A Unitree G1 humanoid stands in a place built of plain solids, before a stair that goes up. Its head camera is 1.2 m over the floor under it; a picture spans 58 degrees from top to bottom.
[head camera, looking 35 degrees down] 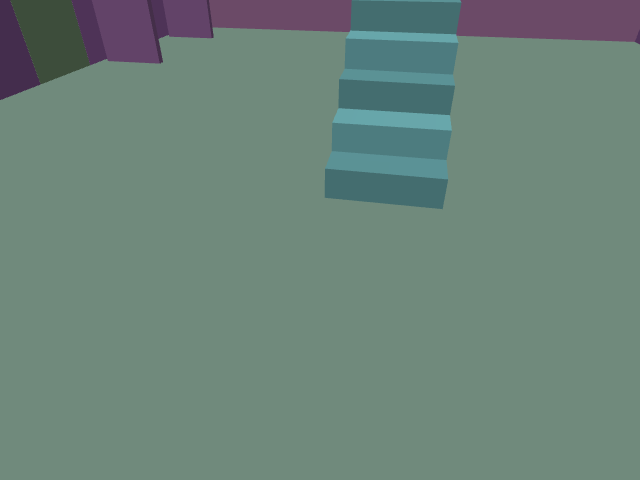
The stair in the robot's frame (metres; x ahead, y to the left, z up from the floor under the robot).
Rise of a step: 0.18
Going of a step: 0.22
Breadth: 0.65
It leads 11 degrees to the right of straight ahead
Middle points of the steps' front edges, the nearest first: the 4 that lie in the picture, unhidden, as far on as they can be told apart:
2.06 -0.34 0.18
2.28 -0.38 0.36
2.50 -0.43 0.53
2.71 -0.47 0.71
